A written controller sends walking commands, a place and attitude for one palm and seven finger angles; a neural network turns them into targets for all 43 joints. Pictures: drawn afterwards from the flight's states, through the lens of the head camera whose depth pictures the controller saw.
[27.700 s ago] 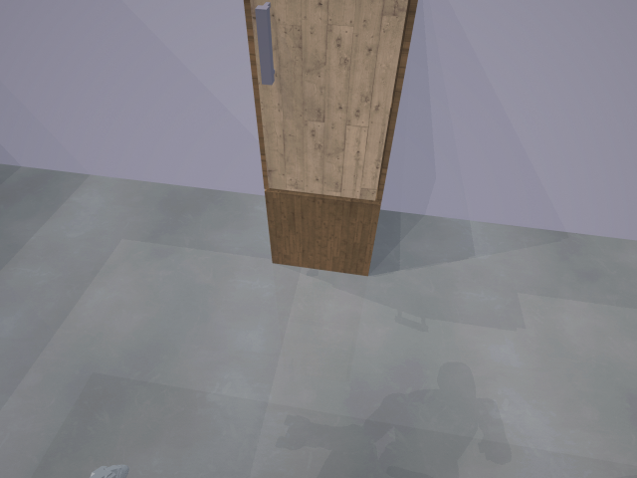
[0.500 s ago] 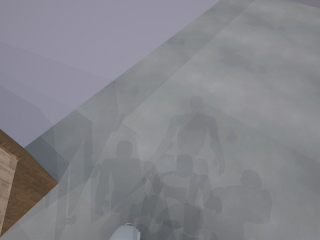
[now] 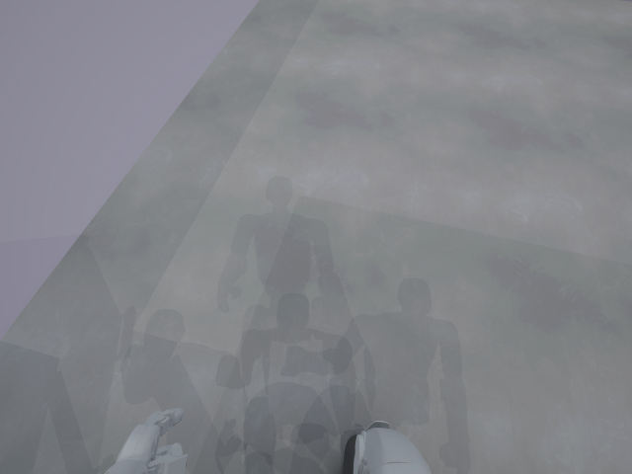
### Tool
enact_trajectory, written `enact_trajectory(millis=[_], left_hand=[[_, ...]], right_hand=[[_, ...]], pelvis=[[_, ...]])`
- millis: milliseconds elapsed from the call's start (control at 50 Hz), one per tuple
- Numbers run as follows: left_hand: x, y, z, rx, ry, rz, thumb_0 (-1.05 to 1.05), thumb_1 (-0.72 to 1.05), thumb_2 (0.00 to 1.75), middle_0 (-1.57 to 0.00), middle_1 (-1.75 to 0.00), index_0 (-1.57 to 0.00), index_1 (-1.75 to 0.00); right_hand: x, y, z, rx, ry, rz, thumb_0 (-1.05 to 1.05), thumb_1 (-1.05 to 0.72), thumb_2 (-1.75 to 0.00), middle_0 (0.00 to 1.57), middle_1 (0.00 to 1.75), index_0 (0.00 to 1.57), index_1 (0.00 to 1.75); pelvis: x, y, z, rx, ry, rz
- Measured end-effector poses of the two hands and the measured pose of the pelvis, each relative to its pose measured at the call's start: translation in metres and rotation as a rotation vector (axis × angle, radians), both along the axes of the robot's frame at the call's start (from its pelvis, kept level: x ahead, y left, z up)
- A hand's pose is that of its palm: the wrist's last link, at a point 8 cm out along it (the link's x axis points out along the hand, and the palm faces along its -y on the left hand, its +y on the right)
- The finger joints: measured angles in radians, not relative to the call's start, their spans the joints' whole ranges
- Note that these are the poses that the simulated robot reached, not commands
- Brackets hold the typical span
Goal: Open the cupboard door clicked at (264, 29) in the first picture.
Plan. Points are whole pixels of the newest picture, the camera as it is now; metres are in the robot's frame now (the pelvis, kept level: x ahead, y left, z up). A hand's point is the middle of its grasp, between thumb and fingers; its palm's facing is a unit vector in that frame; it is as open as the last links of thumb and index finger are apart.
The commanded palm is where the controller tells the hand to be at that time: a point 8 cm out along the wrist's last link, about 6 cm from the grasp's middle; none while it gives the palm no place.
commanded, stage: walk to a spot facing it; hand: left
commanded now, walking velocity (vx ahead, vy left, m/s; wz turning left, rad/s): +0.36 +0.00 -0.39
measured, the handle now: out of the picture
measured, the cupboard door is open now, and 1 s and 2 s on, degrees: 50 50 50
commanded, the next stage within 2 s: turn to face it in 0.56 s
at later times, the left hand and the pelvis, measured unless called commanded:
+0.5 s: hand (238, 396) +0.24 +0.12 -0.15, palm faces -0.03 -0.97 -0.23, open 7.3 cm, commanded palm none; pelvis +0.26 -0.06 +0.01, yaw -8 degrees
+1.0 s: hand (275, 200) +0.63 +0.09 -0.15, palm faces -0.06 -0.97 -0.25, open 7.2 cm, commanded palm none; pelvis +0.50 -0.11 +0.01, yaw -3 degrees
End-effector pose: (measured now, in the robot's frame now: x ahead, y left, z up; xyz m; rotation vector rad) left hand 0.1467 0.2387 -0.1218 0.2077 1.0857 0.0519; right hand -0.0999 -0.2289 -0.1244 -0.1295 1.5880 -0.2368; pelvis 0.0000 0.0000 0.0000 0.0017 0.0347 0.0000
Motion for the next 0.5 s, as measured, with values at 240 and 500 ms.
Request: enact_trajectory(millis=[240,500], left_hand=[[0.093,-0.067,0.005,0.032,0.066,-0.035,0.0,0.92,0.9,-0.2,-0.3,-0.2,-0.3],[0.092,-0.07,0.005,0.057,0.336,0.107,0.0,0.93,0.9,-0.2,-0.3,-0.2,-0.3]], right_hand=[[0.174,-0.046,-0.011,0.042,-0.153,-0.083,0.01,-0.91,-0.9,0.2,0.3,0.2,0.3],[0.447,-0.067,-0.005,0.064,-0.467,0.028,0.01,-0.91,-0.9,0.2,0.3,0.2,0.3]], pelvis=[[0.122,-0.052,0.011,0.038,-0.017,-0.087],[0.261,-0.065,0.011,0.023,-0.004,-0.136]])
